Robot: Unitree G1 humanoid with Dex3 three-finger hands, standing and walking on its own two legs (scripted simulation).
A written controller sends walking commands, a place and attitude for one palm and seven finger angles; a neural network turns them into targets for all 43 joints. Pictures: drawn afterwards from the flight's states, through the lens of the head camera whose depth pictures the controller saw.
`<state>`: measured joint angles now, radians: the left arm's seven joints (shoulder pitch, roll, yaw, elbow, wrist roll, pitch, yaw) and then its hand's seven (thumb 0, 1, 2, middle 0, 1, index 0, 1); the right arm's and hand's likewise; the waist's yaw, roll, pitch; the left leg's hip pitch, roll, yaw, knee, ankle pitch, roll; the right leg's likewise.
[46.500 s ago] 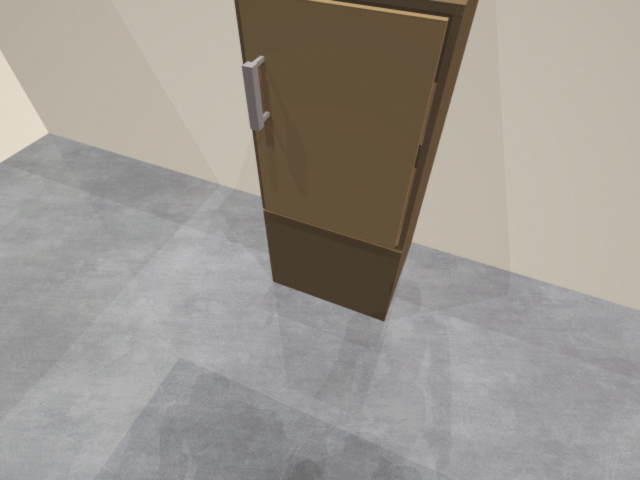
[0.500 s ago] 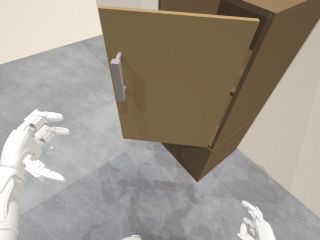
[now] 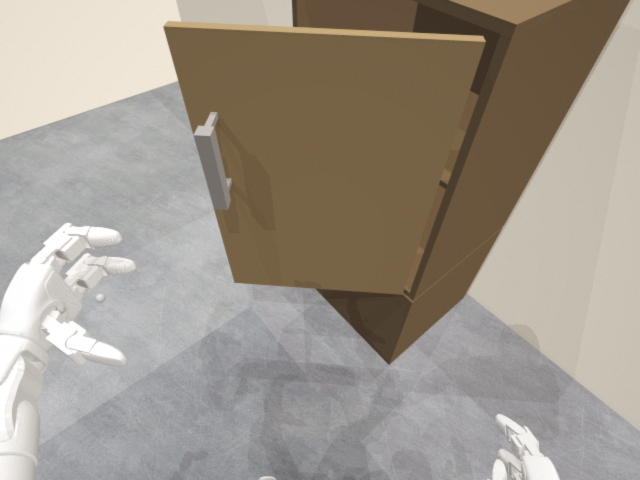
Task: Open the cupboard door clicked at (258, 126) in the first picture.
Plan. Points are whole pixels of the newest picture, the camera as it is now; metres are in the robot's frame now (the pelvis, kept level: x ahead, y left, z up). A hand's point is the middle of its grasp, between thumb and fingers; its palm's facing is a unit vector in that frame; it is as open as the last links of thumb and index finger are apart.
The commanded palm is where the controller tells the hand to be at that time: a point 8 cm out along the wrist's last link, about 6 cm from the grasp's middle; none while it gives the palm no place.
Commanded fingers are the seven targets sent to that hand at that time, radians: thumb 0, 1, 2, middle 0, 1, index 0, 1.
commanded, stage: raise the hand with hooked fingers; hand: left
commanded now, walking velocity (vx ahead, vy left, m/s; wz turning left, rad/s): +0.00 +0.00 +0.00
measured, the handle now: (217, 162) +0.56 +0.20 +0.08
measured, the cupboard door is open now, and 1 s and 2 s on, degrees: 46 46 46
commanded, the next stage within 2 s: move the hooked fingers beside the handle in 0.04 s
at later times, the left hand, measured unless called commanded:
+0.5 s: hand (127, 260) +0.34 +0.26 +0.10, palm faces -0.01 -1.00 -0.02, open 14.0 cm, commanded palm +0.32 +0.32 +0.10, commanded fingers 0.00 -0.50 0.30 -0.30 -1.20 -0.30 -1.20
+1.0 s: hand (144, 222) +0.41 +0.26 +0.09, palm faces -0.01 -1.00 +0.00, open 14.0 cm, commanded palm +0.38 +0.32 +0.09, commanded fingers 0.00 -0.50 0.30 -0.30 -1.20 -0.30 -1.20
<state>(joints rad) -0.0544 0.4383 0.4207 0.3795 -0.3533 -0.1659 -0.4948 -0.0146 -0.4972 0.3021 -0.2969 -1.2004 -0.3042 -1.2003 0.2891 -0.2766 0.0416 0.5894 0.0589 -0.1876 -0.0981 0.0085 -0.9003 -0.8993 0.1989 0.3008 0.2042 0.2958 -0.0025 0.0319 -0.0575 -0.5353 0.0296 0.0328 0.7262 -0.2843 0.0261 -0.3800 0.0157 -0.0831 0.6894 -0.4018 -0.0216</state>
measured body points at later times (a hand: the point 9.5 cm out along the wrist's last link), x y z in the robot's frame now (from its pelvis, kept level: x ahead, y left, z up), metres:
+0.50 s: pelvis +0.00 -0.01 +0.00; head +0.03 -0.01 +0.44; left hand +0.34 +0.31 +0.10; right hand +0.13 -0.27 -0.09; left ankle +0.05 +0.10 -0.72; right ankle -0.03 -0.11 -0.72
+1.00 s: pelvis +0.01 +0.01 -0.01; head +0.06 +0.02 +0.44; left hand +0.40 +0.32 +0.10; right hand +0.08 -0.27 -0.11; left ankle +0.05 +0.10 -0.72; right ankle -0.03 -0.11 -0.72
